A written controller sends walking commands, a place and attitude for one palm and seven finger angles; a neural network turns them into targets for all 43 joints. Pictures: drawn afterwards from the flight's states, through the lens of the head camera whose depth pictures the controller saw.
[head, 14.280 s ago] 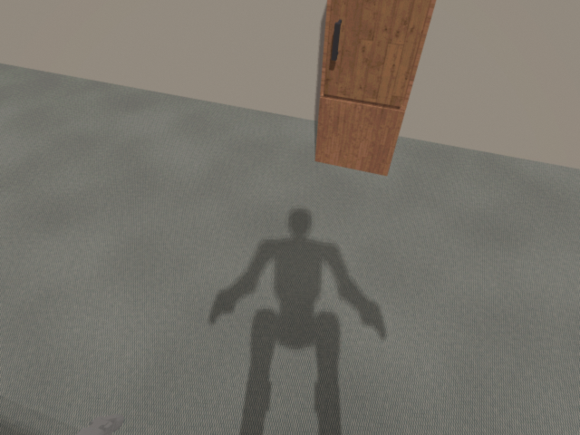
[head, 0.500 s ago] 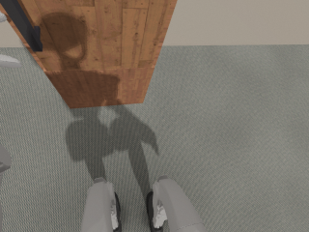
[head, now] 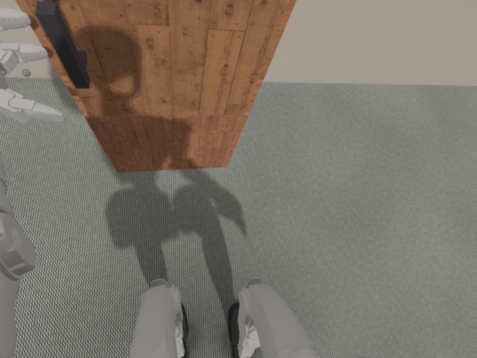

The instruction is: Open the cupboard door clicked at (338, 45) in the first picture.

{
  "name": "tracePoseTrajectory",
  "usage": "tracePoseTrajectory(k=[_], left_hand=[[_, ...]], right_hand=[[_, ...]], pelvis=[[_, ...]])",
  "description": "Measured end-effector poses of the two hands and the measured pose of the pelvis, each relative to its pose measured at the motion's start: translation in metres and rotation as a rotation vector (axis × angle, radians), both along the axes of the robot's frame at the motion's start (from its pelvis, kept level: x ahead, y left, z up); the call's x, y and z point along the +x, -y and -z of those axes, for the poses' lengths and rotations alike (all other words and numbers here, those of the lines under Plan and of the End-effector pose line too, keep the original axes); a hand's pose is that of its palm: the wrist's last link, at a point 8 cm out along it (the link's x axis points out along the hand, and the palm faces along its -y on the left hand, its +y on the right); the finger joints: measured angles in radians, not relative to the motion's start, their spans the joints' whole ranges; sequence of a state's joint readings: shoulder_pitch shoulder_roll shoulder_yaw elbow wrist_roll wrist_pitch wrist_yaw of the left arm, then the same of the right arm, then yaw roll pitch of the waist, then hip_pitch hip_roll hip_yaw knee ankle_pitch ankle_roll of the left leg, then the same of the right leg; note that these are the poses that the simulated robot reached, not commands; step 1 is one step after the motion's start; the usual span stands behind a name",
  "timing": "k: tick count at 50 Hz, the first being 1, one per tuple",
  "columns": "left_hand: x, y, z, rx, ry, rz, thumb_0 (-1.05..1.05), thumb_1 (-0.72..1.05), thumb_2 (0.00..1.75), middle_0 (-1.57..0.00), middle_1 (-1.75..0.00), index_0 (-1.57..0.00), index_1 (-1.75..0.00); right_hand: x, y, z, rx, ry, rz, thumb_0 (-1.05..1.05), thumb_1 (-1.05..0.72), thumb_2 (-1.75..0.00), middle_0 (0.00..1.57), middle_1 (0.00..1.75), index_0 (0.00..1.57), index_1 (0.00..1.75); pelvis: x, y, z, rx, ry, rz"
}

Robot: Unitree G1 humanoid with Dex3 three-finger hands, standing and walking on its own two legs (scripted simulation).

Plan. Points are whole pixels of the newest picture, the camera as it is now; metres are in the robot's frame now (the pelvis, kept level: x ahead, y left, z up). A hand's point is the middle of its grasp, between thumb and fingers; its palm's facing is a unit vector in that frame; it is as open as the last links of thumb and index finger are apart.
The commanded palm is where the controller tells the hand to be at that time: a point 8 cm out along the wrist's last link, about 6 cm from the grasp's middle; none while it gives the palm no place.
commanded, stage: move the hooked fingers beside the handle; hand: left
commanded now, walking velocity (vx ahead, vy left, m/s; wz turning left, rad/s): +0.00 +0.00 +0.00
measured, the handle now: (68, 39) +0.58 +0.22 +0.04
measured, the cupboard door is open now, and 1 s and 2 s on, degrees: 0 0 0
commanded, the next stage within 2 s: slide the fingers in behind the handle in 0.20 s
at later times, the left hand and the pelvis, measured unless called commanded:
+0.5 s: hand (22, 72) +0.52 +0.27 +0.04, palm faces +0.04 -1.00 -0.01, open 14.0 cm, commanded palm +0.51 +0.28 +0.04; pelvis +0.00 -0.01 +0.00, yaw +0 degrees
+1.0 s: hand (61, 70) +0.53 +0.23 +0.04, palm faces +0.05 -1.00 +0.00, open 14.0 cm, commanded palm +0.51 +0.25 +0.04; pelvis +0.00 -0.01 +0.00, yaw +0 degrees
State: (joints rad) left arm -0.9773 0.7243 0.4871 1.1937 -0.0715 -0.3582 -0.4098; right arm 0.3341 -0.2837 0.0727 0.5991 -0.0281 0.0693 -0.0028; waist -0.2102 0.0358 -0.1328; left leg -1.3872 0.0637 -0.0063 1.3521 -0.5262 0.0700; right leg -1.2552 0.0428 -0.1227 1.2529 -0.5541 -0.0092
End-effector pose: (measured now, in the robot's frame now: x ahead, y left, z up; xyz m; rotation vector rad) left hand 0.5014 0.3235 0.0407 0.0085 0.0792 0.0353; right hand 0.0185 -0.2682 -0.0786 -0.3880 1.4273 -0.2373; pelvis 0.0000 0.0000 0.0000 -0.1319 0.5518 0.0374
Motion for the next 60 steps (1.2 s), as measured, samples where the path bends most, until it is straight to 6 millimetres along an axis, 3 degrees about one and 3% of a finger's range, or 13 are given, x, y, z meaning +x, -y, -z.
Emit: tracePoseTrajectory(k=[9,20,34,48,60], left_hand=[[0.005,-0.002,-0.002,0.021,0.034,-0.030,-0.01,-0.50,0.30,-0.30,-1.20,-0.30,-1.20],[-0.004,-0.011,-0.007,0.019,0.046,-0.027,-0.01,-0.50,0.30,-0.30,-1.20,-0.29,-1.20],[-0.001,0.021,-0.001,-0.008,0.030,-0.010,-0.01,-0.50,0.30,-0.30,-1.20,-0.30,-1.20],[0.003,0.042,-0.003,0.001,0.019,-0.011,-0.01,-0.50,0.30,-0.30,-1.20,-0.30,-1.20],[0.006,0.059,-0.004,0.009,0.037,-0.017,-0.01,-0.50,0.30,-0.30,-1.20,-0.30,-1.20]], right_hand=[[-0.005,-0.002,0.006,0.017,-0.012,0.022,0.00,-0.91,-0.90,0.21,0.30,0.21,0.30],[-0.015,-0.004,0.009,0.037,-0.055,0.031,0.00,-0.91,-0.90,0.21,0.30,0.21,0.30],[-0.003,0.002,0.002,0.016,0.006,0.017,0.00,-0.91,-0.90,0.21,0.30,0.21,0.30],[-0.013,-0.006,0.010,0.071,-0.023,0.045,0.00,-0.91,-0.90,0.21,0.30,0.21,0.30],[-0.012,0.000,0.010,0.075,-0.022,0.053,0.00,-0.91,-0.90,0.21,0.30,0.21,0.30]], pelvis=[[-0.001,0.002,0.004,0.002,-0.001,0.010],[-0.001,0.005,0.003,0.004,-0.003,0.008],[-0.001,0.005,-0.001,0.006,0.012,0.004],[0.000,0.007,-0.002,0.020,0.013,0.009],[0.003,0.012,-0.003,0.028,0.016,0.010]])
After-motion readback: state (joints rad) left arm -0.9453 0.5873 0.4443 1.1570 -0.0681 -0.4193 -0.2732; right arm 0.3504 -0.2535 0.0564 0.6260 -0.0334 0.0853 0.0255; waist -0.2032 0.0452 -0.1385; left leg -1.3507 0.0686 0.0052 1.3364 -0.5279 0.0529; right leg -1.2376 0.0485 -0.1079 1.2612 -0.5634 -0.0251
